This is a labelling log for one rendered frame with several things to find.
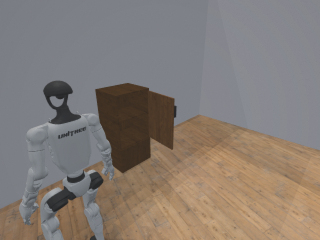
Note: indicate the robot right upper arm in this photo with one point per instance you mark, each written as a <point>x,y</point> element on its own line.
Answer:
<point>97,131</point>

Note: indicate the robot torso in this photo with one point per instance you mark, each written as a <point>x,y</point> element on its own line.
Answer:
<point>69,146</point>

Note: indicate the robot left upper arm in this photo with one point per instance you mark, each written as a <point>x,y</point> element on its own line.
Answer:
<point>36,150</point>

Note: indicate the right robot forearm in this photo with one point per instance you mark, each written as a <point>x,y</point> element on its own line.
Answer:
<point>106,156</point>

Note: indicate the cupboard door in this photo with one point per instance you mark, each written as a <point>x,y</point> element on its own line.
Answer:
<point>161,118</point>

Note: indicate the left robot hand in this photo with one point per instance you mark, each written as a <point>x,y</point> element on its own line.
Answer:
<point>27,212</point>

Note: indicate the left robot forearm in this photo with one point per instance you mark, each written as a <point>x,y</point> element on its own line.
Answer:
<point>31,190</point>

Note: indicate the robot left thigh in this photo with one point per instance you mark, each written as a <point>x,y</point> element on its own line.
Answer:
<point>50,204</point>

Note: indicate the right robot hand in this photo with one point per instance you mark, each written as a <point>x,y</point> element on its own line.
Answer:
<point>110,169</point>

